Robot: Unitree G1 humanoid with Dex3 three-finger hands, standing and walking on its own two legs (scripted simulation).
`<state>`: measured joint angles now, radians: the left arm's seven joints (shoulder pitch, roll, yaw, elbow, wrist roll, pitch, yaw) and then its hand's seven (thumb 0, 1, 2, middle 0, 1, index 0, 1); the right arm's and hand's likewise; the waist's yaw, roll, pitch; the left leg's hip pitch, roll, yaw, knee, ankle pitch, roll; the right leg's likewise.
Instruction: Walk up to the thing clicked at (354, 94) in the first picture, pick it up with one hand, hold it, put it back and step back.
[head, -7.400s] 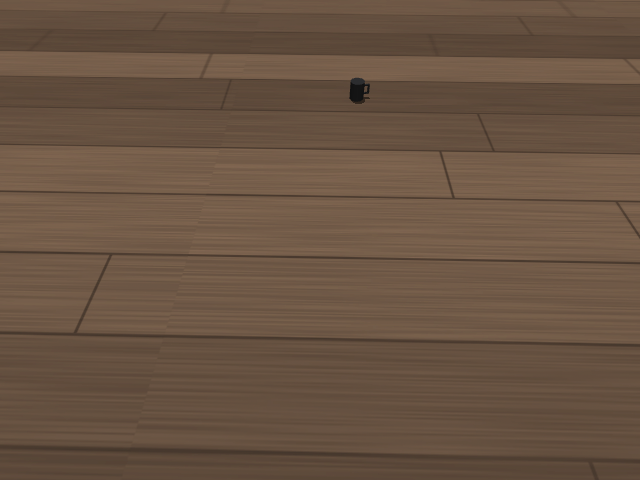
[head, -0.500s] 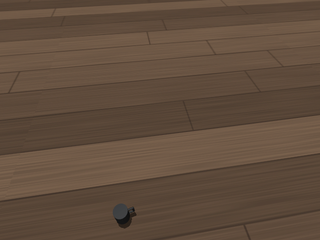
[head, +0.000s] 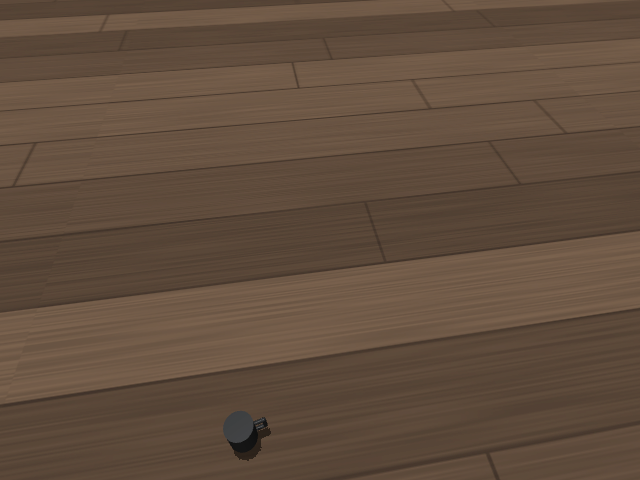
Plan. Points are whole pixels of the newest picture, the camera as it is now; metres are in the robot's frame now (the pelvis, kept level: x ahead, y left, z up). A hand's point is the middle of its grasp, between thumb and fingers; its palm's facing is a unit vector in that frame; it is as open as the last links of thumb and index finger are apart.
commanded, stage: stand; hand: left
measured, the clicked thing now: (247, 429) +0.39 +0.21 -0.73
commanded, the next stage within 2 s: none
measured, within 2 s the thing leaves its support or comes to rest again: neither
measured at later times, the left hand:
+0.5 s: hand out of the picture +0.07 +0.26 -0.16, palm faces -0.02 -0.94 -0.35, open 7.4 cm
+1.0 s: hand out of the picture +0.07 +0.26 -0.16, palm faces -0.02 -0.94 -0.34, open 7.4 cm
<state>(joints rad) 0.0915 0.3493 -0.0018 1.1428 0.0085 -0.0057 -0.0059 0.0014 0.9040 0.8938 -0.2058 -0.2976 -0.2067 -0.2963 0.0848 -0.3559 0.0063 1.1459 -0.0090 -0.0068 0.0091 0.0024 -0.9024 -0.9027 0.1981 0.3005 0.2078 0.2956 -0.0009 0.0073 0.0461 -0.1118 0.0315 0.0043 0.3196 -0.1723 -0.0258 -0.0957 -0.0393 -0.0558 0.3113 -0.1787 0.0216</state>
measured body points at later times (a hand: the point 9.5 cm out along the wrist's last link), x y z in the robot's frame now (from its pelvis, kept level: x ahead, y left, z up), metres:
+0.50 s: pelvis +0.00 +0.00 +0.00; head +0.00 +0.00 +0.45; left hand +0.07 +0.30 -0.13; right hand +0.08 -0.30 -0.13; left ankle +0.00 +0.13 -0.75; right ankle -0.01 -0.13 -0.75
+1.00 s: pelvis +0.00 +0.00 +0.00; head +0.01 +0.00 +0.45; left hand +0.07 +0.31 -0.13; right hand +0.08 -0.30 -0.13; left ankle +0.00 +0.13 -0.75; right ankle -0.01 -0.13 -0.75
